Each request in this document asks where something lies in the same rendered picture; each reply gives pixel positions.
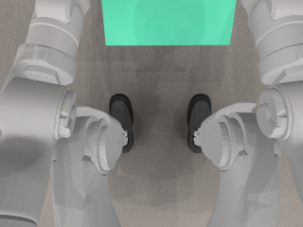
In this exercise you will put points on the right robot foot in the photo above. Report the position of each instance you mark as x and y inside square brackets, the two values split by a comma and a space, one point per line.
[199, 109]

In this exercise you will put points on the right robot forearm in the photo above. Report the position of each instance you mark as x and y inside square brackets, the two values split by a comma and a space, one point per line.
[277, 29]

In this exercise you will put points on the robot right shin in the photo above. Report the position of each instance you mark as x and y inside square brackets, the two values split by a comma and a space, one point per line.
[207, 125]

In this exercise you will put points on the left robot forearm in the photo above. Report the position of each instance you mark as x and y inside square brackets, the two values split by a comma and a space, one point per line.
[52, 42]

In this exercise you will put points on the right robot upper arm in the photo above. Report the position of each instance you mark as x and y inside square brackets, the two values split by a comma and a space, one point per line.
[280, 116]

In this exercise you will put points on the left robot upper arm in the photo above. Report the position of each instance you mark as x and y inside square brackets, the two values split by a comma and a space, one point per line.
[34, 115]

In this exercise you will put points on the carton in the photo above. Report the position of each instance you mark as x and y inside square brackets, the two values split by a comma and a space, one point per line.
[168, 22]

